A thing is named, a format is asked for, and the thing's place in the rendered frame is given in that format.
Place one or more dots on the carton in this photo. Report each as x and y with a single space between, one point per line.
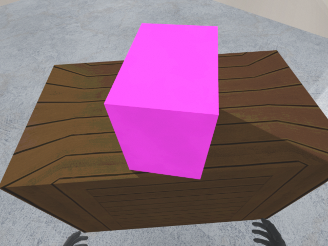
163 104

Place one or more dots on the robot right hand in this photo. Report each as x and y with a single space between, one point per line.
272 234

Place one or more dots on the robot left hand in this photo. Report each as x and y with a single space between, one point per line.
74 238

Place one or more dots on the pedestal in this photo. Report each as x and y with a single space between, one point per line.
269 149

